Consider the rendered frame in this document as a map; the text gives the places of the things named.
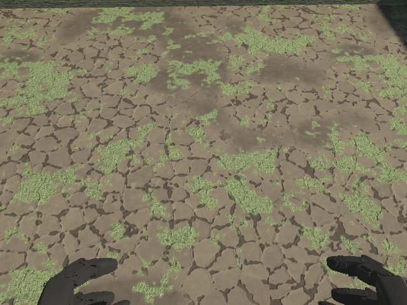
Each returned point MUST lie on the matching robot right hand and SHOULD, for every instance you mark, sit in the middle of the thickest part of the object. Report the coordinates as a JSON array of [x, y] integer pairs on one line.
[[390, 289]]

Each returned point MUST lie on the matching robot left hand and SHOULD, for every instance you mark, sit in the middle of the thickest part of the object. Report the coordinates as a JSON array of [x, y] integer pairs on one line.
[[59, 290]]

